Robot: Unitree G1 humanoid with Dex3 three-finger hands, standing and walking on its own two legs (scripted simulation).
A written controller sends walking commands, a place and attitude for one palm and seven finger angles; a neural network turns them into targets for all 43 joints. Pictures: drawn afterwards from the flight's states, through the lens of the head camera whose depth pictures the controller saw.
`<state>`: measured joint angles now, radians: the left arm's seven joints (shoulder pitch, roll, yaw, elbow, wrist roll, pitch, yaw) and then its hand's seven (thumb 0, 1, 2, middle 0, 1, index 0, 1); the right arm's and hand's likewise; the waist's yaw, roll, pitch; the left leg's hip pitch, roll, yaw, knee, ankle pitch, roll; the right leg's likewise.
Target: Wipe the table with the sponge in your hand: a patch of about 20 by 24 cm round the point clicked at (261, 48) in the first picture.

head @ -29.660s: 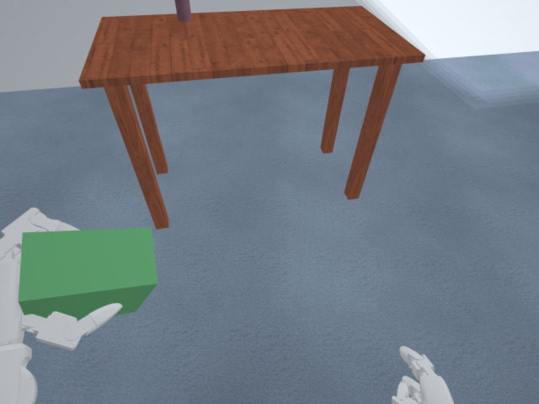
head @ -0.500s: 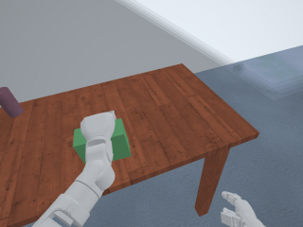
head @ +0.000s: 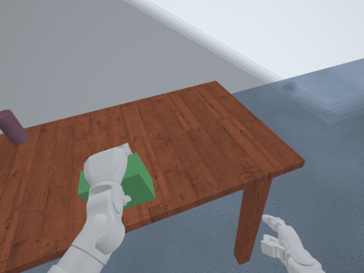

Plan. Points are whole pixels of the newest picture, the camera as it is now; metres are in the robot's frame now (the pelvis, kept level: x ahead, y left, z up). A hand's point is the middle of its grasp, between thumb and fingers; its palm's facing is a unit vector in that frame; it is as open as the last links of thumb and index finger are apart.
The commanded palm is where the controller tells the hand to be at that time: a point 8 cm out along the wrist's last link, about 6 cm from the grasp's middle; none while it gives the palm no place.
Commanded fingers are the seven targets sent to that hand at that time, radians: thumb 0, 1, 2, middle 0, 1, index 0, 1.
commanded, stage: slide back across to the middle lane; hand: left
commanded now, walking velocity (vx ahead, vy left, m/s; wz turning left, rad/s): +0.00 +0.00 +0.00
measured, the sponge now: (122, 189) +0.29 +0.19 +0.05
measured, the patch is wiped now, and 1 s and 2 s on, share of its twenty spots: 1.00 1.00 1.00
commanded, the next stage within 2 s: wipe forward along the middle lane in 0.48 s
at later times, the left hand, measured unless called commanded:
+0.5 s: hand (91, 192) +0.25 +0.23 +0.10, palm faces +0.11 -0.17 -0.98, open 10.1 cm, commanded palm +0.21 +0.24 +0.14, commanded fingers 0.00 0.10 1.30 -1.20 -1.60 -1.20 -1.60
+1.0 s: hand (87, 184) +0.28 +0.26 +0.09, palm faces +0.02 -0.07 -1.00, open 10.1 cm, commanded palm +0.26 +0.26 +0.13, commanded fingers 0.00 0.10 1.30 -1.20 -1.60 -1.20 -1.60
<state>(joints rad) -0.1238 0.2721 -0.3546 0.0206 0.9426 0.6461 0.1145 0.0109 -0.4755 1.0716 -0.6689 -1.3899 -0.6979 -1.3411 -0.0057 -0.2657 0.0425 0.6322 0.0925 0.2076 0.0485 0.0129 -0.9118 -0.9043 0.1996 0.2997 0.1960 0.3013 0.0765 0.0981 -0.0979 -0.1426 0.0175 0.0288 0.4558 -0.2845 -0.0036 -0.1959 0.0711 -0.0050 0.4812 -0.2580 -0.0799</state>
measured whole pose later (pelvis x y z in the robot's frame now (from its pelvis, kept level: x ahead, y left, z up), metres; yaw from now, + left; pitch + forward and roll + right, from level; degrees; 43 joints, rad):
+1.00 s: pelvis -0.01 +0.01 +0.00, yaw +1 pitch -1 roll +1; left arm -0.16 0.38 -0.22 0.14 0.96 0.51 0.04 -0.02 -0.50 1.07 -0.71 -1.36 -0.74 -1.31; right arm 0.05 -0.27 0.05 0.66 0.08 0.12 -0.04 0.01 -0.91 -0.90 0.20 0.30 0.20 0.30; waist 0.08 0.10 -0.06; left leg -0.16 0.00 0.01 0.43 -0.25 0.00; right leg -0.20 0.05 -0.02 0.45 -0.22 -0.07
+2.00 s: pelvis -0.01 +0.01 +0.00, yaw +2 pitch +7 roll +0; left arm -0.64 0.50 -0.08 0.80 0.98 0.23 0.07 0.01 -0.51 1.08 -0.72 -1.35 -0.74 -1.31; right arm 0.22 -0.30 0.01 0.72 0.08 0.13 -0.07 0.01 -0.91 -0.90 0.20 0.30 0.20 0.30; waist 0.00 0.06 -0.09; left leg -0.35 0.01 -0.01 0.49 -0.26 0.00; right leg -0.37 0.06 -0.04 0.46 -0.21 -0.07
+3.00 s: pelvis +0.02 +0.06 +0.00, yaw +3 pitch +6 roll -2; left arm -0.52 0.56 -0.03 0.61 0.97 0.21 -0.01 0.00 -0.50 1.08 -0.71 -1.36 -0.73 -1.33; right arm 0.15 -0.29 0.02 0.66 0.07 0.15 -0.04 0.01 -0.91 -0.90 0.20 0.30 0.20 0.30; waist 0.04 0.06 -0.06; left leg -0.26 -0.04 -0.02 0.43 -0.28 0.06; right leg -0.25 0.01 -0.04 0.36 -0.22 -0.01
